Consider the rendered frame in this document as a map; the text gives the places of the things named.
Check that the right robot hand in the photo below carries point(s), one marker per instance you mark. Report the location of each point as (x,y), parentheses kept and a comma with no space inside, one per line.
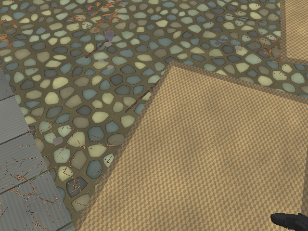
(297,222)

